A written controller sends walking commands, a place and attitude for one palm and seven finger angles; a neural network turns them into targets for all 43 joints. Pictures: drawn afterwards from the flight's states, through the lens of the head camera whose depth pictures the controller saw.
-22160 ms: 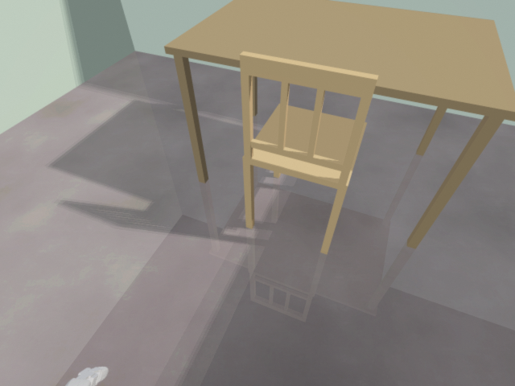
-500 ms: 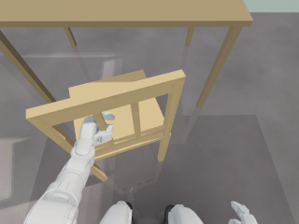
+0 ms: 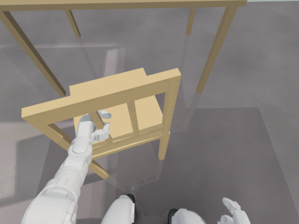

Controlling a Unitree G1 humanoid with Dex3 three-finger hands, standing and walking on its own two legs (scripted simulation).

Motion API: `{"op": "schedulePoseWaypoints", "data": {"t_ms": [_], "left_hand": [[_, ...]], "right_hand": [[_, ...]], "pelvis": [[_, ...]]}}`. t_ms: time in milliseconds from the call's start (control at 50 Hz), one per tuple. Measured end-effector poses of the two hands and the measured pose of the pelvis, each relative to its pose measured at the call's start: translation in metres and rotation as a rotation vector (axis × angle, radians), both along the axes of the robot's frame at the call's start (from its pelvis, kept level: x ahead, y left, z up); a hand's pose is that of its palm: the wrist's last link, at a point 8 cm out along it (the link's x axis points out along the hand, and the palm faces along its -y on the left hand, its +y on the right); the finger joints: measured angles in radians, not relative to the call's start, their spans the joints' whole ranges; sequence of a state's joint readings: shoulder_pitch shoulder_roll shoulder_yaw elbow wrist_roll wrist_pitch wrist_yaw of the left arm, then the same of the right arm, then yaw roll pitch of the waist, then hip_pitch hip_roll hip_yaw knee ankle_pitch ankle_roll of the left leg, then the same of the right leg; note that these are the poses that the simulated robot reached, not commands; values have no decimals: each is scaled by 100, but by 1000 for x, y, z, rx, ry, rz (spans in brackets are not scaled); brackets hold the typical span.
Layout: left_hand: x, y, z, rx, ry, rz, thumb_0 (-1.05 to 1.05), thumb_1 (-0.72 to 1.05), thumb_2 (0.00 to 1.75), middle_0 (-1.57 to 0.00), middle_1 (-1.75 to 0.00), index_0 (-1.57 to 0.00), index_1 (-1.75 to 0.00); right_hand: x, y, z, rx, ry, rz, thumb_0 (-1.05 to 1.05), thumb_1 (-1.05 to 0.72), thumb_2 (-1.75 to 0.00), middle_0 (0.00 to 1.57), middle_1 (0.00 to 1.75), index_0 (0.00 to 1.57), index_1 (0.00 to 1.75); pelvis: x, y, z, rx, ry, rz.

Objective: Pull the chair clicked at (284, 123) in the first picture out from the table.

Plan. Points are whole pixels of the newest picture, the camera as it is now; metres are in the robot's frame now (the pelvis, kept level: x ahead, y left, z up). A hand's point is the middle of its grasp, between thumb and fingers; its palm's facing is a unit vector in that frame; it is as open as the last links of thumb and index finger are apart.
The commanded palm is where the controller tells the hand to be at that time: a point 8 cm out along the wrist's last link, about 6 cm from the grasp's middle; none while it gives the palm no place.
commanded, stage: step backward, pulling the chair out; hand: left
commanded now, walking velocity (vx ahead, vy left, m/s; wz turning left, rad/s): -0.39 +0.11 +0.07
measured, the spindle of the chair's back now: (102, 128) +0.39 +0.18 -0.09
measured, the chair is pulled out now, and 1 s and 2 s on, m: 0.41 0.65 0.65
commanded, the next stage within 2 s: stop walking, hand still on the chair in 0.36 s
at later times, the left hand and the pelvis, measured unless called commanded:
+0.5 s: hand (101, 178) +0.23 +0.15 -0.06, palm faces +0.05 -0.98 -0.22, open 5.3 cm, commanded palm +0.20 +0.20 -0.04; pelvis -0.13 -0.01 +0.00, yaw -1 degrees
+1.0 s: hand (93, 222) +0.12 +0.15 -0.06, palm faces +0.00 -0.98 -0.20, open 5.4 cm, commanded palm +0.11 +0.20 -0.04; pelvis -0.15 +0.01 +0.01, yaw -2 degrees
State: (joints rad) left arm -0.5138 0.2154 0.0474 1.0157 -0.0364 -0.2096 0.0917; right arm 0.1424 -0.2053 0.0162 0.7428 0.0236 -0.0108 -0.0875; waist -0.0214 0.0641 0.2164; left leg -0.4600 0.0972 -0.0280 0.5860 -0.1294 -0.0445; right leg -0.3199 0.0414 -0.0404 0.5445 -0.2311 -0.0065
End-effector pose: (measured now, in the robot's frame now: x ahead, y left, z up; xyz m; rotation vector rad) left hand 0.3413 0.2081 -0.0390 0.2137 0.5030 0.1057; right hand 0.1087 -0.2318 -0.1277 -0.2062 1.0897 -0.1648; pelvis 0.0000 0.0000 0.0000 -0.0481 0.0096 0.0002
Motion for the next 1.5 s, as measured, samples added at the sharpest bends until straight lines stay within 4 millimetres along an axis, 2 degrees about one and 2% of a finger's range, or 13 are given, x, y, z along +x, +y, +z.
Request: {"op": "schedulePoseWaypoints", "data": {"t_ms": [100,180,280,380,480,640,740,880,1060,1340,1500], "left_hand": [[-23,-5,1,-3,7,-7,0,66,76,-26,-116,-49,-145],[-41,-4,0,-10,1,-39,0,67,75,-24,-118,-50,-145],[-67,-1,0,-16,-2,-52,0,68,75,-22,-120,-50,-145],[-99,-3,0,-12,2,-22,0,67,76,-23,-119,-49,-145],[-131,-8,1,-10,19,7,0,67,76,-24,-116,-49,-145],[-177,-14,4,-24,31,-12,1,67,74,-21,-116,-49,-145],[-206,-14,5,-33,44,-28,1,68,74,-19,-117,-50,-145],[-229,-10,4,-34,45,-47,1,66,76,-19,-119,-50,-145],[-235,-9,4,-29,48,-34,2,65,78,-21,-118,-50,-145],[-236,-10,5,-29,50,-10,2,64,80,-21,-118,-49,-145],[-236,-10,5,-35,57,7,3,64,80,-20,-118,-49,-145]], "right_hand": [[-30,-21,6,-61,-5,-46,0,-90,-90,21,30,20,30],[-55,-30,15,-132,6,-45,1,-90,-90,21,30,20,30],[-82,-25,24,-136,13,-25,1,-90,-90,20,30,20,30],[-106,-14,13,-47,5,-3,0,-90,-90,20,30,20,30],[-134,-13,4,8,2,-30,0,-90,-90,21,30,20,30],[-167,-27,18,-77,-47,-49,1,-90,-90,21,30,20,30],[-178,-22,26,-79,-68,-52,1,-90,-90,20,30,20,30],[-176,-2,29,-43,-103,-49,1,-90,-90,20,30,20,30],[-150,16,31,7,-158,-37,1,-90,-90,21,30,20,30],[-100,-10,46,-49,-225,-16,1,-90,-90,21,30,20,30],[-90,-18,56,-69,-256,-19,1,-90,-90,20,30,20,30]], "pelvis": [[-25,6,1,32,13,9],[-45,16,1,49,23,36],[-72,14,3,51,18,12],[-96,1,2,29,19,-13],[-126,-9,3,4,-10,-19],[-157,2,2,55,-28,9],[-163,7,6,47,-47,-9],[-157,10,8,44,-71,-18],[-141,10,11,51,-58,-33],[-122,1,14,53,-35,-34],[-121,-3,15,49,-35,-33]]}}
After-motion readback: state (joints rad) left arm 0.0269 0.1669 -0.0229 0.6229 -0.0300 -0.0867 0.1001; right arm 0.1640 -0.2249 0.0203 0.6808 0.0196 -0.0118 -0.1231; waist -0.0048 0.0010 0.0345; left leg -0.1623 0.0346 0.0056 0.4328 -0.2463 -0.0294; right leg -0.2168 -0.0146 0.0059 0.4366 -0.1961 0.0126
